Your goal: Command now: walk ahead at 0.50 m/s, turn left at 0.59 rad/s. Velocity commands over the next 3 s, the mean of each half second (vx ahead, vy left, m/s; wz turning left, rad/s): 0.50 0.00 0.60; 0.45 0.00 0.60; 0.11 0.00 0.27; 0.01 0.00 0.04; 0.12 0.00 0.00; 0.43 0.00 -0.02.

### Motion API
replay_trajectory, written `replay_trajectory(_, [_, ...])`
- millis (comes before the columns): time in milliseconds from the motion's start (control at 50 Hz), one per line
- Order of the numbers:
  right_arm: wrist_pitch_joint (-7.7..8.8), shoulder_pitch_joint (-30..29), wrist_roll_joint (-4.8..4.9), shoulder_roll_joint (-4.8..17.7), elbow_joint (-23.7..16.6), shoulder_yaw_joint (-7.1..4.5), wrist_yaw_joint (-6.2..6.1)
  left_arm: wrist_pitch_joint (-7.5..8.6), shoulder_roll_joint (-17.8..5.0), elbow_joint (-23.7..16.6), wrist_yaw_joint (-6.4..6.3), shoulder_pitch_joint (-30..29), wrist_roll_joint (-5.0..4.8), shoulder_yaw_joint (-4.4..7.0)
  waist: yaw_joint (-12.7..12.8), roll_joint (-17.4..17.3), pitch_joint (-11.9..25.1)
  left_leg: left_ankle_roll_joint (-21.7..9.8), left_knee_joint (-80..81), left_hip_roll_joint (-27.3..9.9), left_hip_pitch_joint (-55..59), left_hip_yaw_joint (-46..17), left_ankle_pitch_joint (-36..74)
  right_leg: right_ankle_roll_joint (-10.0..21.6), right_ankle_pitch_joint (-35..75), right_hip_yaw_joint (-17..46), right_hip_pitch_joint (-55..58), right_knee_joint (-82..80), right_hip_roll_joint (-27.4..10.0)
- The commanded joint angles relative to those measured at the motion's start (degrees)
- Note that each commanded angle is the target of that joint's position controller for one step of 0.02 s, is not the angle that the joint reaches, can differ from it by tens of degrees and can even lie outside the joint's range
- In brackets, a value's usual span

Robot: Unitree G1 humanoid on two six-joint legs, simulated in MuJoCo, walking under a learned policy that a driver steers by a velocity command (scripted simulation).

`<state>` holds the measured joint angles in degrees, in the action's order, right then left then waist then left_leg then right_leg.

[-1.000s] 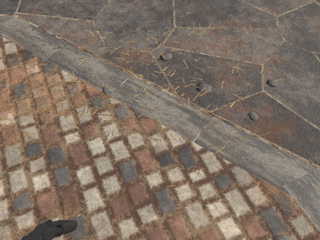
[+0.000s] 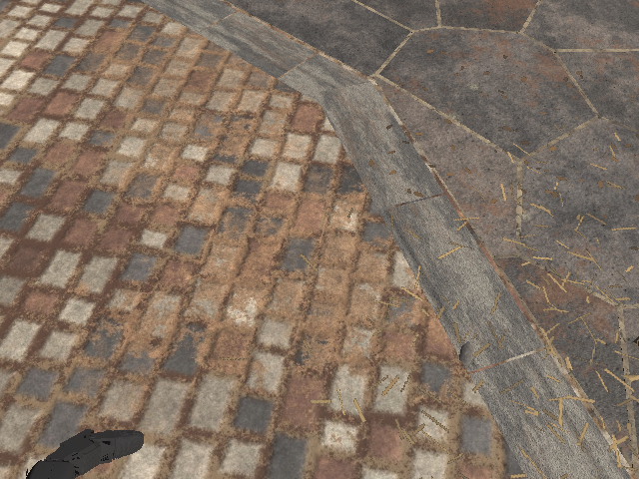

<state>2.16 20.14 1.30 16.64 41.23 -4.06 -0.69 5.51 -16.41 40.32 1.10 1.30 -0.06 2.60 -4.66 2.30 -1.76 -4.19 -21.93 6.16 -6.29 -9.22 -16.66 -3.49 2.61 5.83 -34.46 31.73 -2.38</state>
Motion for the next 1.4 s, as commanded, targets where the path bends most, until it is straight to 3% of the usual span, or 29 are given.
replay_trajectory(20, [0.20,0.68,0.20,9.17,-2.53,-2.63,-0.59,1.59,-6.66,-4.84,0.58,-4.21,-0.44,1.93,1.39,-8.35,0.97,-7.34,2.07,-14.33,-2.54,-13.45,9.05,1.35,-2.24,-0.42,7.30,-3.30,1.84])
replay_trajectory(80, [-0.20,-0.68,-0.15,6.59,-3.19,-1.87,-0.49,2.35,-9.17,-2.39,0.04,6.29,0.02,3.56,7.00,-9.24,5.72,-4.22,-8.69,-10.84,-3.71,-13.30,13.64,5.20,-6.27,-1.43,22.97,-6.69,0.94])
replay_trajectory(100, [-0.07,-0.07,-1.00,3.12,-4.15,-0.54,-0.27,2.47,-12.10,-1.66,-0.44,14.52,0.91,4.35,10.18,-3.00,13.66,-2.02,-24.51,-7.10,-10.35,-8.47,6.37,8.66,-9.87,7.51,37.50,-5.85,-8.46])
replay_trajectory(120, [0.45,7.74,0.80,0.30,-5.94,0.38,-0.28,1.64,-16.58,0.35,-0.25,19.35,1.46,5.42,6.67,16.49,19.94,1.93,-42.90,0.53,-30.86,-1.03,-17.40,18.07,-23.71,34.68,54.48,-11.74,-20.85])
replay_trajectory(140, [0.51,7.29,1.37,6.45,-4.41,-0.58,-0.53,1.41,-11.31,-0.21,0.13,18.19,-0.03,4.36,7.81,11.55,16.26,2.78,-50.76,-4.30,-38.29,-2.24,-16.26,17.69,-36.75,40.03,52.60,-14.81,-21.72])
replay_trajectory(160, [0.20,1.00,0.91,9.63,-4.86,-1.53,-0.50,1.06,-7.73,-0.85,-0.15,15.79,-0.17,3.36,9.36,6.16,9.22,3.13,-52.52,-6.24,-39.81,-1.21,-10.79,15.10,-34.89,30.61,46.04,-15.53,-19.13])
replay_trajectory(200, [-0.12,-4.05,-0.33,8.61,-6.02,-1.76,-0.40,0.41,-5.41,-0.63,-0.40,11.34,0.59,2.42,7.71,2.08,2.59,3.65,-49.04,-9.65,-36.78,0.67,-3.88,13.19,-20.27,17.29,34.59,-17.19,-14.49])
replay_trajectory(240, [-0.58,-3.49,0.38,6.32,-6.29,-1.65,0.27,0.69,-4.52,0.15,-0.69,10.57,0.82,2.09,6.08,4.53,1.52,3.62,-46.01,-11.70,-32.84,1.77,-1.23,12.45,-13.87,9.58,29.80,-19.80,-11.92])
replay_trajectory(500, [-0.25,-19.37,0.28,1.96,-11.86,0.19,3.59,-0.77,-10.78,5.57,-1.29,15.75,-0.73,3.70,9.89,0.71,-3.28,2.54,-16.52,-11.02,-32.33,10.07,16.56,11.63,5.08,-12.62,36.19,-22.00,-12.77])
replay_trajectory(560, [-0.59,-17.95,-0.09,4.35,-12.69,-0.96,4.09,-1.86,-13.15,5.84,-1.64,15.63,-1.64,4.41,7.01,2.77,-0.94,-0.62,-14.15,-7.08,-25.98,13.86,8.60,10.08,27.36,-15.70,40.17,-14.11,-13.56])
replay_trajectory(600, [-1.09,-5.77,-0.13,8.40,-9.92,-3.37,3.60,-2.65,-13.99,5.45,-2.14,14.51,-2.17,4.60,-0.60,2.68,6.08,-4.16,-10.57,-2.58,-8.85,15.86,8.34,8.20,38.39,-18.23,36.98,3.31,-12.00])
replay_trajectory(620, [-1.68,4.57,0.09,12.07,-7.12,-5.28,2.54,-2.48,-12.17,4.84,-2.41,14.84,-1.31,3.80,-5.45,-0.86,11.14,-6.75,-8.94,-4.47,8.89,9.95,9.79,5.95,26.33,-18.34,24.72,19.11,-9.96])
replay_trajectory(640, [-1.37,3.37,0.79,19.02,-7.12,-6.13,1.83,-1.32,-3.30,1.39,-1.46,20.51,1.56,0.85,1.75,-17.90,15.50,-16.80,-6.67,-20.35,29.30,-20.88,3.65,2.41,-30.50,-15.89,-2.61,40.49,0.61])
replay_trajectory(660, [-0.33,5.33,0.38,15.13,-9.16,-4.77,2.11,0.91,-6.55,0.53,-0.65,15.81,0.00,0.90,-1.90,-12.88,25.03,-20.85,2.98,-25.43,32.36,-39.09,-7.46,2.70,-37.28,-1.82,-9.42,48.51,3.62])
replay_trajectory(680, [0.57,3.54,-0.27,11.76,-8.28,-3.63,2.41,2.07,-10.06,-1.40,-0.17,9.28,-2.33,1.88,-3.10,-9.07,16.56,-17.22,5.15,-23.74,26.91,-31.24,-4.56,3.82,-31.41,-0.49,-14.00,47.82,0.73])
replay_trajectory(720, [1.14,-3.64,-0.29,8.84,-8.52,-2.57,2.30,2.77,-9.02,-1.19,-0.72,8.44,-0.63,1.55,2.09,-3.01,7.14,-13.78,5.85,-19.16,10.18,-19.15,6.74,3.87,-23.53,-0.91,-8.77,37.62,-3.28])
replay_trajectory(780, [1.43,-7.70,-1.06,7.62,-9.34,-1.94,1.64,0.97,-8.76,-0.45,-0.71,11.11,0.69,1.97,6.00,-4.73,4.67,-13.57,8.65,-16.17,-1.64,-12.87,18.02,1.69,-19.96,-1.33,-1.04,30.72,-4.45])
replay_trajectory(900, [0.49,-4.03,-0.57,10.34,-6.30,-2.78,-0.44,0.16,-4.21,-3.38,-0.57,0.11,1.38,0.28,2.92,-5.75,0.93,-8.79,5.69,-9.48,-11.57,-2.93,27.53,-1.07,-1.04,-4.29,5.45,6.88,1.00])
replay_trajectory(960, [-0.63,-0.68,-0.10,10.68,-4.43,-3.08,-0.90,0.23,-5.12,-4.55,0.03,-2.69,0.55,0.68,1.59,-7.17,2.95,-6.25,1.87,-9.91,-9.55,-6.18,25.72,-0.26,3.52,-3.33,9.64,0.72,4.11])
replay_trajectory(1040, [-1.65,-3.53,-0.19,8.44,-5.17,-2.65,-1.71,0.48,-7.81,-3.50,0.16,2.30,0.84,2.18,5.12,-9.52,5.33,-3.56,-9.05,-10.66,-2.74,-12.43,24.48,2.75,-0.20,-1.37,13.38,-5.15,3.47])
replay_trajectory(1060, [-1.59,-4.12,-0.26,6.67,-5.70,-2.10,-1.67,0.83,-8.49,-2.88,-0.10,5.32,1.64,2.47,6.54,-8.35,7.62,-1.55,-15.04,-7.77,-3.28,-10.70,24.00,4.42,7.18,-1.84,19.59,-8.16,1.56])
replay_trajectory(1080, [-1.42,-2.55,-1.35,3.24,-6.88,-0.86,-1.65,0.95,-11.33,-3.13,-0.48,9.74,2.75,2.79,7.28,-0.83,15.11,1.23,-29.34,-3.69,-9.43,-6.51,7.97,8.21,26.44,6.85,33.36,-5.13,-8.93])
replay_trajectory(1100, [-1.42,10.71,-0.42,1.58,-5.28,-0.14,-1.33,-0.08,-12.48,-2.39,-0.35,11.05,3.26,2.95,2.23,14.50,22.98,4.89,-45.05,3.38,-23.37,-3.12,-27.46,20.69,35.54,26.65,48.97,-4.44,-23.08])
replay_trajectory(1120, [-1.85,12.79,-0.28,7.95,-3.30,-1.12,-1.21,-0.95,-9.79,-2.90,-0.05,9.98,0.92,2.75,2.68,9.98,23.52,6.48,-51.59,-1.25,-26.64,-4.14,-23.43,21.49,16.20,32.67,46.10,-7.35,-23.39])
replay_trajectory(1140, [-2.84,5.29,0.12,10.47,-3.60,-1.96,-1.49,-1.55,-6.41,-4.04,-0.22,7.49,0.61,1.71,4.95,5.29,16.33,7.77,-53.77,-2.86,-28.76,-2.32,-18.97,18.95,6.21,25.13,40.33,-9.02,-19.09])
replay_trajectory(1160, [-3.90,1.12,-0.12,10.38,-4.04,-2.01,-2.07,-2.26,-4.81,-4.03,-0.26,4.93,1.09,0.87,4.95,1.99,12.36,8.29,-52.21,-4.18,-28.45,-0.51,-15.82,16.82,-0.86,19.84,34.07,-10.65,-15.85])
replay_trajectory(1220, [-5.31,-1.01,-0.84,5.96,-4.64,-0.99,-2.16,-3.19,-4.41,-2.84,-0.39,0.93,1.77,0.34,2.72,5.13,5.08,8.56,-38.74,-6.49,-19.35,2.94,-11.62,14.55,-5.42,9.10,18.74,-15.47,-9.00])
replay_trajectory(1340, [-4.25,-2.22,-1.38,4.06,-2.94,0.11,-1.18,-4.09,-6.67,-0.55,-0.66,2.42,0.21,1.01,3.58,5.50,9.20,6.84,-14.28,-6.85,-6.46,6.74,0.13,16.17,-3.72,5.76,20.05,-13.56,-9.55])
replay_trajectory(1400, [-4.27,-4.54,-2.80,5.27,-3.67,0.14,-0.82,-4.11,-3.68,0.92,-0.23,4.28,0.26,-0.43,3.14,2.11,6.48,2.91,-2.69,-9.74,2.24,3.11,9.89,9.44,-21.22,3.90,12.53,-12.69,-6.17])
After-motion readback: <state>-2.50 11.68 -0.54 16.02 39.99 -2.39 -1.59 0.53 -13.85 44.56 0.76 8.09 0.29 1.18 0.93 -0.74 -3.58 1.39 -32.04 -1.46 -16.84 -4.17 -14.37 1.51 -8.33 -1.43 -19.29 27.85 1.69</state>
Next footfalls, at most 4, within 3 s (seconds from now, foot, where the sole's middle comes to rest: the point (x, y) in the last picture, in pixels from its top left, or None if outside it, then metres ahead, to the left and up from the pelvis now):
0.10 right None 0.23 -0.14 -0.78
0.62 left None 0.45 0.18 -0.78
1.06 right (224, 346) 0.78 0.16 -0.78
1.40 left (149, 437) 0.57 0.31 -0.78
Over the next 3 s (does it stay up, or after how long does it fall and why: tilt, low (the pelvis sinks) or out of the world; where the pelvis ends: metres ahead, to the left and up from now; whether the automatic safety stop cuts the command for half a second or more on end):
stays up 0.86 0.42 -0.02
